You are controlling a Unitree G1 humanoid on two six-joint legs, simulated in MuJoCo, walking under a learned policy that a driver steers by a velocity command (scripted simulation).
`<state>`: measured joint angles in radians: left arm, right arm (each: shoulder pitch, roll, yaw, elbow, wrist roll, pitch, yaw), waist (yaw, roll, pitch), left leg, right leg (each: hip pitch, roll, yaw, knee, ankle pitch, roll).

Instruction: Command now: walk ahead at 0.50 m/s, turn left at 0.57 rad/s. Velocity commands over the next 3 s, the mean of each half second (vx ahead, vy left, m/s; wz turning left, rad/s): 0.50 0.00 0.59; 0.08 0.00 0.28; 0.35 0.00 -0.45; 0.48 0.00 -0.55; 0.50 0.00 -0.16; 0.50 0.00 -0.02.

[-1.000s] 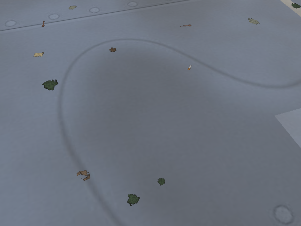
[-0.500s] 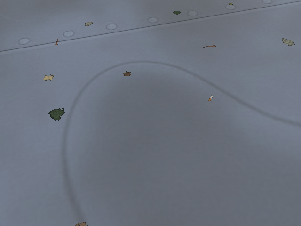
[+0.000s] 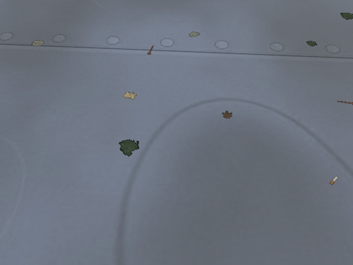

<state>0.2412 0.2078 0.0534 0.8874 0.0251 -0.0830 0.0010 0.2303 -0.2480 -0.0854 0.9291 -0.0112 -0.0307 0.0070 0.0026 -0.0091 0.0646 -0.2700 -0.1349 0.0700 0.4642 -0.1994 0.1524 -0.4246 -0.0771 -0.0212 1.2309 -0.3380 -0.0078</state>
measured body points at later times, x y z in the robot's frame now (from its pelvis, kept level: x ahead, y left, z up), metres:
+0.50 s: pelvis +0.29 -0.03 -0.01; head +0.32 -0.03 +0.44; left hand +0.40 +0.26 -0.10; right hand +0.37 -0.30 -0.14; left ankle +0.10 +0.03 -0.65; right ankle +0.39 -0.10 -0.73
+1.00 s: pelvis +0.39 +0.02 +0.00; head +0.41 +0.05 +0.45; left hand +0.34 +0.28 -0.14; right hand +0.64 -0.13 -0.10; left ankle +0.43 +0.13 -0.73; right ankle +0.39 -0.11 -0.67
